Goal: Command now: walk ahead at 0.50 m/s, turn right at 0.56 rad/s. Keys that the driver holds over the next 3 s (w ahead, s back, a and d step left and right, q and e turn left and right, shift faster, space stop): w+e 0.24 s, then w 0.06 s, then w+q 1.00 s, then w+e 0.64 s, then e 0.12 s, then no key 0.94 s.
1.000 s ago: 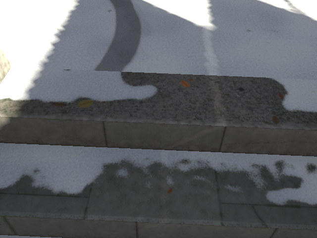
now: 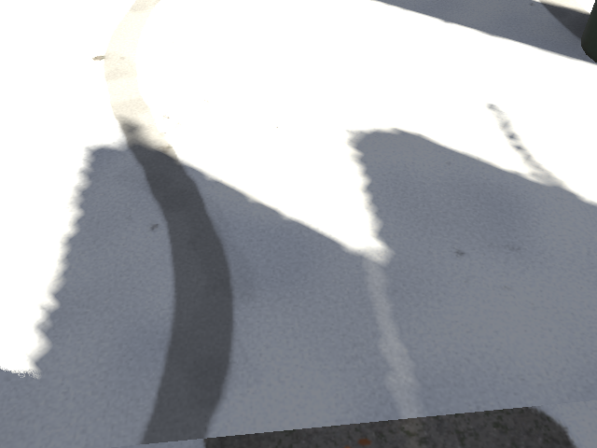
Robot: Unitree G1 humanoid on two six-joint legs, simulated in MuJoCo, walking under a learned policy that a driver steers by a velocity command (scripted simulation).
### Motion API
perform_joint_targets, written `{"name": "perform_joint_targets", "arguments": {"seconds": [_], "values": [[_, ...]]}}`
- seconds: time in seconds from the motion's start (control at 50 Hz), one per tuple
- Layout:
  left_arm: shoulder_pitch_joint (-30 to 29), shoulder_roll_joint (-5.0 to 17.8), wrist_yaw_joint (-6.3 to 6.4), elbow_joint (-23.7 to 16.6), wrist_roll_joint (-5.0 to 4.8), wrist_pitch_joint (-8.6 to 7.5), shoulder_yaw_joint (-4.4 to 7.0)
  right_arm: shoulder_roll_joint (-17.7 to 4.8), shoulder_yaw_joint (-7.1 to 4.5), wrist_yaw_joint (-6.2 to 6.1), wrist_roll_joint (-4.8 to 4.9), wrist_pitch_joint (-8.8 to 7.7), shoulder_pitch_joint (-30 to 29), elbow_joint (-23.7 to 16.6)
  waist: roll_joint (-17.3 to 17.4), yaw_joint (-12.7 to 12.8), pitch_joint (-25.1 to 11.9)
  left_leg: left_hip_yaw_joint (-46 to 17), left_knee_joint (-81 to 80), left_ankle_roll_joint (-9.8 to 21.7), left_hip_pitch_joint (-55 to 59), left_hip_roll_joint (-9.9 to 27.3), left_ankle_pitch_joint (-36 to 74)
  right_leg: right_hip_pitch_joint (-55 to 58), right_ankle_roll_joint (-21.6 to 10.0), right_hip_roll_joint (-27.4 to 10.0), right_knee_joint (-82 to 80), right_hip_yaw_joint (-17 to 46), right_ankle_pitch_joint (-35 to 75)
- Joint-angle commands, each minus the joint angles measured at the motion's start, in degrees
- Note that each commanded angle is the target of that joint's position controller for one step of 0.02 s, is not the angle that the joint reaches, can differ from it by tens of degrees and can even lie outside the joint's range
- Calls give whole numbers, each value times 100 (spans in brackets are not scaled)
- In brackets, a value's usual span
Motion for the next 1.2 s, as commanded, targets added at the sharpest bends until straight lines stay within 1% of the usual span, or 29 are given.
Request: {"name": "perform_joint_targets", "arguments": {"seconds": [0.02, 0.04, 0.12, 0.16, 0.2, 0.22, 0.26, 0.28, 0.3, 0.32, 0.34, 0.36, 0.38, 0.42, 0.44, 0.54, 0.58, 0.68, 0.76, 0.82, 0.84, 0.86, 0.88, 0.9, 0.92, 0.96, 1.0, 1.1, 1.2], "values": [[-862, -135, -41, -349, 98, -305, -145, 238, 152, -114, 95, 71, -23, -406, -205, -548, 365, 677, -297, -62, -1106, 260, -509, -61, -845, -909, -2368, 1387, 1185], [-137, -26, 38, -184, 239, -332, -168, 252, 180, -154, 171, 29, -237, -514, -765, -266, 382, 809, 1201, -207, -1544, 100, -1103, 188, -1015, -1017, -2463, 1806, 1413], [1160, 57, -10, 345, 528, -344, -282, 153, 315, -306, 37, -38, -1933, -1420, -42, 161, 626, 735, -197, -23, -2856, 441, -1276, 1225, -788, -1281, -2546, 2414, 523], [543, 274, -140, -116, 236, -384, -249, 184, 374, -373, 40, 129, -2721, -1828, -198, 43, 712, 1292, -2142, -440, -1134, 725, -1172, -47, -932, -1409, -3468, 2330, 814], [209, 387, -251, -546, -89, -530, -263, 434, 425, -260, 79, 261, -2596, -1940, -770, -157, 854, 1772, -2369, -768, 987, 529, -1455, -1240, -1039, -1755, -3897, 2202, 2051], [431, 621, -246, -550, -225, -574, -199, 260, 361, -181, 67, 292, -2598, -2009, -807, -187, 675, 1929, -2821, -781, 1262, 193, -1958, -657, -1005, -1787, -3689, 2148, 3564], [665, 1238, -222, -626, -256, -628, 70, -292, 156, -154, 171, 174, -2143, -1841, -1039, -278, 253, 2040, -4424, -668, 1174, -325, -2239, 1735, -810, -1899, -2838, 1985, 7432], [649, 1301, -286, -586, -139, -642, 191, -517, 27, -218, 296, 54, -1226, -1605, -1264, -494, -251, 1547, -4732, -474, 2009, -236, -1516, 2238, -504, -1804, -1937, 1737, 8559], [1171, 581, -266, -578, -51, -672, 141, -586, 12, -225, 295, -40, -4, -1267, 44, -523, -1642, -362, -5199, 438, 4502, 619, -239, 840, -202, -1152, -195, 1518, 7203], [1281, 72, -343, -569, 63, -568, 45, -1034, -125, -251, 77, 35, 1457, -790, 1634, -918, -2279, -3501, -7334, 1318, 6263, 1738, -1280, -1204, 80, -117, 1562, 1599, 1605], [385, 319, -436, -621, -111, -411, 201, -1128, -185, -244, 7, -12, 2183, -506, 1747, -1339, -1011, -4685, -8412, 1107, 5247, 1736, -3837, -2375, 114, 71, 4457, 1951, 1059], [12, 194, -391, -685, -115, -401, 197, -1089, -194, -301, 132, -129, 1659, -416, 1065, -1075, 134, -3942, -8485, 728, 4184, 1542, -5105, -2975, -31, -157, 5285, 1850, 1674], [-56, 111, -286, -695, -53, -424, 119, -718, -172, -326, 226, -144, 845, -328, 480, -616, 462, -3142, -8270, 759, 3522, 1512, -4423, -2971, -149, -348, 5577, 1586, 1882], [-588, -28, -66, -1019, 139, -365, -14, 511, 86, -395, 206, -86, 242, -115, -521, -129, 241, -2193, -8232, 620, 3059, 1405, -2580, -2747, -314, -647, 5462, 1545, 2025], [-673, -60, -27, -1084, 184, -294, -81, 676, 113, -448, 219, -89, -14, -81, -279, 46, 180, -2054, -8337, 614, 2944, 1309, -2161, -2872, -321, -744, 5600, 1478, 1777], [-1579, 331, -52, -1456, 106, -309, -116, 166, -59, -348, 135, -325, -344, -141, -160, 99, 180, 107, -9313, 268, 2448, 595, -776, -1942, 260, -1282, 3141, 265, 1621], [-1985, 332, -70, -1628, 124, -348, -94, 246, 8, -267, 103, -427, 241, -43, -72, -112, 388, 104, -9459, 319, 2595, 623, 46, -1759, 474, -1412, 2532, 288, 2424], [-2983, 318, -3, -2078, 88, -190, -36, -84, -148, -58, 233, -461, 1609, 255, 259, -635, 684, -12, -9427, 496, 3897, 881, 407, -1006, 610, -1194, -202, -86, 2505], [-3583, 185, 147, -2463, -16, -189, 10, -185, -272, -152, 228, -440, 1861, 387, 436, -573, 966, -639, -9250, 493, 5063, 1444, 1350, -827, 520, -1162, -1470, 13, 1619], [-2920, 508, 302, -2275, -170, -361, 260, -300, -404, -226, 207, -319, 1433, 281, 359, -172, 490, -435, -8675, 111, 4953, 1195, 2526, 1067, 196, -996, -2152, -181, 2228], [-2245, 714, 374, -2114, -238, -462, 373, -171, -404, -240, 201, -328, 1357, 193, 183, 44, -138, -119, -7916, -176, 4411, 804, 2622, 2585, -262, -1177, -1874, -119, 2492], [-1282, 970, 419, -1964, -118, -542, 430, 379, -247, -313, 168, -366, 1624, 5, -911, 211, -1251, 308, -6274, -644, 3026, 32, 960, 4865, -1301, -2237, -1685, 966, 4020], [-108, 831, 449, -1632, -52, -526, 353, 834, -55, -261, 114, -429, 1793, -190, -2244, 445, -2030, 579, -4996, -942, 1136, -625, -3022, 6593, -2100, -3552, -2726, 3323, 2748], [7, 671, 540, -1419, 97, -534, 439, 202, -302, -198, 149, -370, 820, -114, -1227, 770, -177, 294, -3893, -705, 164, -66, -2395, 5150, -1203, -3273, -3260, 3119, 751], [-461, 582, 548, -1426, 0, -503, 420, 182, -351, -245, 192, -324, 677, -70, -861, 469, 572, 439, -3575, -556, 197, 160, -1772, 3963, -808, -3128, -3454, 2388, 74], [-808, -31, 540, -1412, -75, -437, 238, 313, -405, -288, 114, -290, 737, -1, -701, 60, 566, 369, -3833, -444, 886, 452, -1007, 3024, -533, -2836, -3711, 1329, 1338], [-982, -247, 539, -1395, 36, -436, 183, 647, -347, -149, 78, -222, 414, -119, -662, -84, 430, 469, -3805, -457, 998, 513, -935, 2881, -528, -2641, -3818, 688, 2228], [-570, -130, 392, -1077, 244, -491, 158, 555, -310, 71, 167, -214, -330, -296, -475, -177, 740, 647, -5051, -510, 595, 688, 248, 2721, -689, -2465, -4071, -591, 3859], [75, 219, 217, -679, 176, -667, 99, 371, -258, 52, 84, 11, -1001, -519, -491, -196, 1064, 907, -6619, -466, 1155, 680, 512, 3012, -665, -2599, -4166, -1089, 4648]]}}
